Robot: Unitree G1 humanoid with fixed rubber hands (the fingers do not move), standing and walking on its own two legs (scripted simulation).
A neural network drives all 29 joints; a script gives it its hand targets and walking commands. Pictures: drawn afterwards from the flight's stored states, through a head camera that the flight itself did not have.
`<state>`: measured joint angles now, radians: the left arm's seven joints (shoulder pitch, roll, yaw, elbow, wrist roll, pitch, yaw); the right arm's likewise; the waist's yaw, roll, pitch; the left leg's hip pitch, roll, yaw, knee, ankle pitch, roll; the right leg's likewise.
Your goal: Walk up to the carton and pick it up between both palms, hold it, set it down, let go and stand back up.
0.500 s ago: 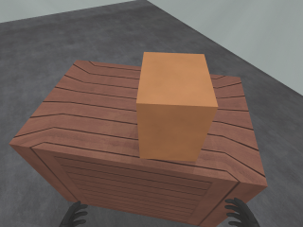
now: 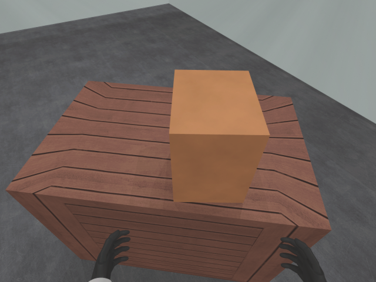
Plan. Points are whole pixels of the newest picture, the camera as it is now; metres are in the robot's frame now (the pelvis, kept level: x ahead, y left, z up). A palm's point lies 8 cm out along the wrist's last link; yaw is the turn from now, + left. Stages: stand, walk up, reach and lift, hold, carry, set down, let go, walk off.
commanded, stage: reach and lift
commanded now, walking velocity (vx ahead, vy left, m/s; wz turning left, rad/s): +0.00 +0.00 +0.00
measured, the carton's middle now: (209, 138) +0.49 -0.02 +0.02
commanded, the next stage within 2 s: none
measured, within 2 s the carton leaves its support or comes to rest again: neither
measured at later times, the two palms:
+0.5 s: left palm (118, 236) +0.23 +0.18 -0.02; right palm (300, 239) +0.24 -0.20 -0.02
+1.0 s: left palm (116, 198) +0.28 +0.19 +0.04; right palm (306, 196) +0.30 -0.21 +0.05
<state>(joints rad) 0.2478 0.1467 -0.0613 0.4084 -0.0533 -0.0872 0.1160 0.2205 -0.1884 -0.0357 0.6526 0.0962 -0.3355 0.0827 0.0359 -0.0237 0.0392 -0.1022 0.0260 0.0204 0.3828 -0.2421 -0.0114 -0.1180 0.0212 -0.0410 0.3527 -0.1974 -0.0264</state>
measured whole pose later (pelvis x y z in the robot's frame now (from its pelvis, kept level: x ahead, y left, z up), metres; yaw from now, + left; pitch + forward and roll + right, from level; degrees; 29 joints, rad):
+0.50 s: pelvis +0.00 -0.01 +0.00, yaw -1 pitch +0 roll +0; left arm 0.05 0.13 -0.05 0.49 -0.10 -0.24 0.13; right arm 0.01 -0.17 0.04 0.65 0.22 -0.38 0.04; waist 0.04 -0.02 0.01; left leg -0.16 0.03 0.03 0.40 -0.24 -0.03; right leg -0.20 0.03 -0.03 0.41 -0.21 -0.04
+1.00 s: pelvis +0.00 -0.01 +0.00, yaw -1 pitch +0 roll +0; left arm -0.10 0.09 0.05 0.23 -0.07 0.19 0.14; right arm -0.18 -0.25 0.02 0.45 0.29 -0.04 -0.02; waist 0.03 -0.02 -0.01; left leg -0.13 0.03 0.03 0.32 -0.20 -0.02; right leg -0.16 0.04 0.00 0.31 -0.16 -0.03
